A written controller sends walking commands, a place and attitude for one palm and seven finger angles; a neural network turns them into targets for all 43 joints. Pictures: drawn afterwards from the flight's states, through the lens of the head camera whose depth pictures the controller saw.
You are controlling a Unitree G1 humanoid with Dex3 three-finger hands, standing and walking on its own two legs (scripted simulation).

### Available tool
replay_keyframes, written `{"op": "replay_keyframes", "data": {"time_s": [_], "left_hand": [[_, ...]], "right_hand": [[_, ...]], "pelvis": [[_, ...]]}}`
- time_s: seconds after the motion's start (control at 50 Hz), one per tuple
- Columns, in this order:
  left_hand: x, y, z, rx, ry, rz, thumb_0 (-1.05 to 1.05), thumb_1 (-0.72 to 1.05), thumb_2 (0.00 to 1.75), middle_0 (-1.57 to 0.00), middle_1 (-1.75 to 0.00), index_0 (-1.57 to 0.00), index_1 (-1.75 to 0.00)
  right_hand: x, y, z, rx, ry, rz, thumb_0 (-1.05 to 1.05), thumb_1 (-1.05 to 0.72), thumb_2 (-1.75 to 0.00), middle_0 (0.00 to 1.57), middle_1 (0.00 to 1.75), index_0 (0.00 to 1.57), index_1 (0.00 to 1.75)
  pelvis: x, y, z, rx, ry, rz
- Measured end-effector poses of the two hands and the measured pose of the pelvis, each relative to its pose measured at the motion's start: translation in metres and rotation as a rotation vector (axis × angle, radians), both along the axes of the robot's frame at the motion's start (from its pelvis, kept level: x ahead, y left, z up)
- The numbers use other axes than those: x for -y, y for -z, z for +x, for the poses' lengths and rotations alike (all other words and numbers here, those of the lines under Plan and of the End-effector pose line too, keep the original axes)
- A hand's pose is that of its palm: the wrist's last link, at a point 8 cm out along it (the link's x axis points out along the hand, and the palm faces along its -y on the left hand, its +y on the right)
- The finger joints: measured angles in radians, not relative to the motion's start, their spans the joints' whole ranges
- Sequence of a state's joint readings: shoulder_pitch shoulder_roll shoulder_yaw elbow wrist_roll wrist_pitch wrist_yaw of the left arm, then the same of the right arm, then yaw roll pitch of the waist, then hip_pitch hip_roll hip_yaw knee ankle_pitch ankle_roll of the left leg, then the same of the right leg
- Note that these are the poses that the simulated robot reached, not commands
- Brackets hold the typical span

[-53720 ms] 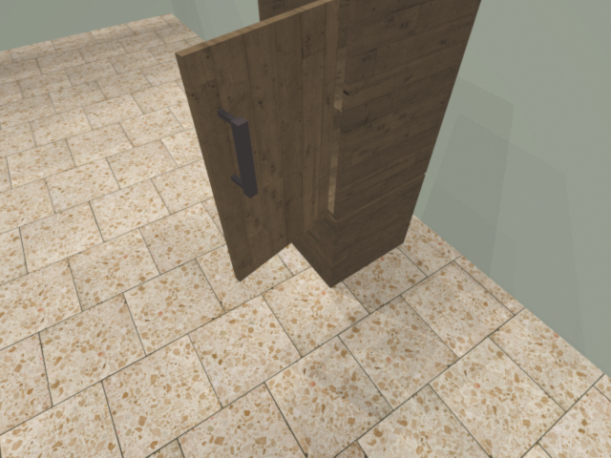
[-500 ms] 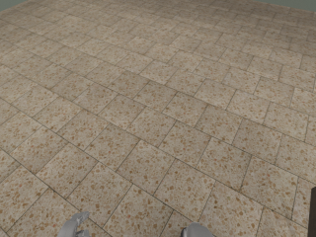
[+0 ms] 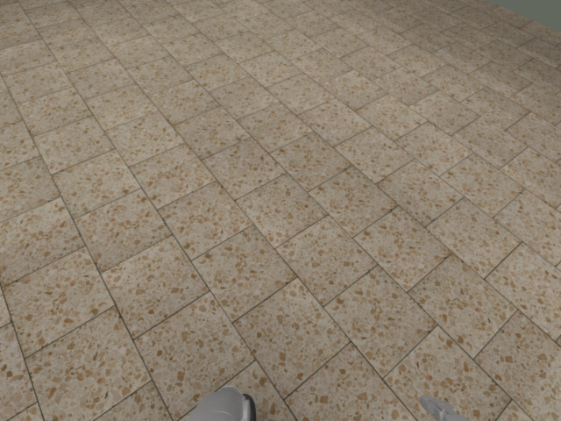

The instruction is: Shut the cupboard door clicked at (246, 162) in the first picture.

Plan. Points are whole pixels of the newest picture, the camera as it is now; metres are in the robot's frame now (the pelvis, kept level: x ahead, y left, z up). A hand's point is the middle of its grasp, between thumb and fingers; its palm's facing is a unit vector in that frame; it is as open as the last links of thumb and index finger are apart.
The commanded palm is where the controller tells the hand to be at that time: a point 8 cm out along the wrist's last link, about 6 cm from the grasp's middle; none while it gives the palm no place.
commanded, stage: turn to face it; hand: left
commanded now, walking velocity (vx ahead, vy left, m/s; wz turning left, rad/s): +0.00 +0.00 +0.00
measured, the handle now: out of the picture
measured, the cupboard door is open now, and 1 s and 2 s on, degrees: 32 32 32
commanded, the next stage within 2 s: none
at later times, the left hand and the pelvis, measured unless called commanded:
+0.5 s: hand (178, 408) +0.15 +0.17 -0.15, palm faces -0.09 -0.97 -0.23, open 7.4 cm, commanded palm none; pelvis +0.09 -0.02 +0.01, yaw -9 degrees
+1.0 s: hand (184, 307) +0.30 +0.19 -0.15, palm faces -0.36 -0.90 -0.23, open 7.4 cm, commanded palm none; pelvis +0.13 +0.02 +0.02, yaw -26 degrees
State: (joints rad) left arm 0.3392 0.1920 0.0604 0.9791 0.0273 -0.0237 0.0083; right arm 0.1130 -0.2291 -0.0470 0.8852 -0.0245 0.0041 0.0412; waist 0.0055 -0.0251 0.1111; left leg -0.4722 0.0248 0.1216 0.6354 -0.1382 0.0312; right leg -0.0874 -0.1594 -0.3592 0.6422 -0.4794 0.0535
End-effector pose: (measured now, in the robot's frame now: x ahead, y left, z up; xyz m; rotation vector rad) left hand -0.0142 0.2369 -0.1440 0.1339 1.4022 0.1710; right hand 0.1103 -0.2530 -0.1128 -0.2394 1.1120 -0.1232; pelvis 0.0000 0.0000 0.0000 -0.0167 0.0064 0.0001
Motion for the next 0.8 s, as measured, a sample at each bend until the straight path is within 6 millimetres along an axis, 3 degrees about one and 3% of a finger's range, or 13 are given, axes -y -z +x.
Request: {"op": "replay_keyframes", "data": {"time_s": [0.04, 0.08, 0.2, 0.34, 0.48, 0.56, 0.68, 0.8], "left_hand": [[-0.011, 0.01, 0.009, -0.02, -0.023, 0.003, 0.0, 0.92, 0.9, -0.2, -0.3, -0.2, -0.3], [-0.02, 0.009, 0.028, 0.003, -0.036, 0.022, 0.01, 0.92, 0.9, -0.2, -0.3, -0.2, -0.3], [-0.027, -0.014, 0.088, 0.116, -0.012, 0.042, 0.01, 0.92, 0.9, -0.19, -0.3, -0.19, -0.3], [-0.009, -0.029, 0.127, 0.112, 0.057, 0.027, 0.0, 0.91, 0.9, -0.19, -0.3, -0.19, -0.3], [0.019, -0.025, 0.157, 0.099, 0.144, 0.037, 0.0, 0.91, 0.9, -0.19, -0.3, -0.2, -0.3], [0.028, -0.031, 0.169, 0.084, 0.174, 0.035, 0.0, 0.91, 0.9, -0.2, -0.3, -0.2, -0.3], [0.023, -0.031, 0.192, 0.057, 0.23, 0.028, 0.0, 0.91, 0.9, -0.2, -0.3, -0.2, -0.3], [-0.001, -0.015, 0.23, 0.062, 0.293, 0.019, 0.0, 0.91, 0.9, -0.2, -0.3, -0.2, -0.3]], "right_hand": [[-0.007, 0.003, 0.028, 0.045, -0.028, -0.02, 0.0, -0.91, -0.9, 0.2, 0.29, 0.2, 0.29], [-0.013, 0.001, 0.043, 0.049, -0.055, -0.032, 0.0, -0.91, -0.9, 0.2, 0.3, 0.2, 0.29], [-0.035, -0.01, 0.06, 0.038, -0.058, -0.011, 0.0, -0.91, -0.9, 0.2, 0.3, 0.2, 0.29], [-0.042, -0.003, 0.049, 0.005, 0.056, 0.078, 0.0, -0.91, -0.9, 0.21, 0.3, 0.21, 0.3], [0.002, 0.02, 0.02, -0.068, 0.21, 0.08, 0.0, -0.91, -0.9, 0.21, 0.3, 0.21, 0.3], [0.022, 0.012, 0.003, -0.136, 0.269, 0.04, 0.0, -0.91, -0.9, 0.2, 0.3, 0.2, 0.29], [0.032, -0.006, 0.001, -0.132, 0.335, -0.014, 0.01, -0.91, -0.9, 0.2, 0.3, 0.2, 0.29], [0.017, -0.013, 0.02, -0.051, 0.381, -0.05, 0.01, -0.91, -0.9, 0.2, 0.3, 0.2, 0.29]], "pelvis": [[-0.007, 0.009, 0.011, -0.007, -0.027, -0.007], [-0.01, 0.007, 0.018, -0.005, -0.036, -0.002], [-0.014, -0.012, 0.039, -0.011, -0.022, 0.006], [-0.007, -0.02, 0.066, -0.003, 0.055, 0.004], [0.015, -0.009, 0.083, -0.011, 0.15, 0.022], [0.018, -0.016, 0.091, -0.024, 0.187, 0.029], [0.014, -0.023, 0.104, -0.031, 0.247, 0.034], [-0.006, -0.015, 0.12, -0.026, 0.318, 0.017]]}}
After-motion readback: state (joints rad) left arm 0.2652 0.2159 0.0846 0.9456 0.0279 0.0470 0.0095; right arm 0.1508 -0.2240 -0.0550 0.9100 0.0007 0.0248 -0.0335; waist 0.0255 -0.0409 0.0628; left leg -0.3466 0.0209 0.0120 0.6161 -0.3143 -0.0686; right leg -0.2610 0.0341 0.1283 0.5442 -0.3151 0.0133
